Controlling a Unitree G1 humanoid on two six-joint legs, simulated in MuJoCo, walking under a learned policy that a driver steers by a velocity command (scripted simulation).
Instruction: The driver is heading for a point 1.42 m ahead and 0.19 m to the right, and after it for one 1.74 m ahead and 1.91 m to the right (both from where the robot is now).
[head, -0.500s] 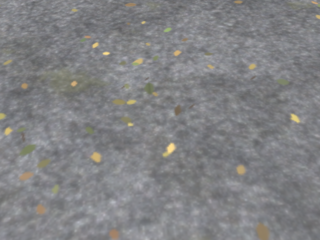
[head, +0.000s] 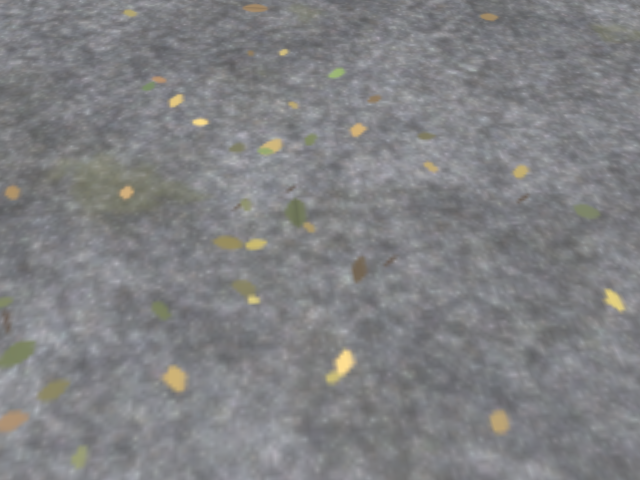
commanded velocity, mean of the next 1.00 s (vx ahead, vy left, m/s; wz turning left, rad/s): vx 0.12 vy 0.00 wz -0.22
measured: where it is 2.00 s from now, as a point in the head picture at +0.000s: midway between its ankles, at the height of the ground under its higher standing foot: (331, 477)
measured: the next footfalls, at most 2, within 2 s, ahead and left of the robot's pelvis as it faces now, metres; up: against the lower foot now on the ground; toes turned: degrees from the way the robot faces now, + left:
right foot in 0.32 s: +0.29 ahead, -0.09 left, +0.00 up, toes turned -14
left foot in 0.84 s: +0.27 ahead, +0.10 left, +0.00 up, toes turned -16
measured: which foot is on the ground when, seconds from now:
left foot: down 0.00-0.34, up 0.36-0.82, down 0.84-1.00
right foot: up 0.00-0.30, down 0.32-0.84, up 0.86-1.00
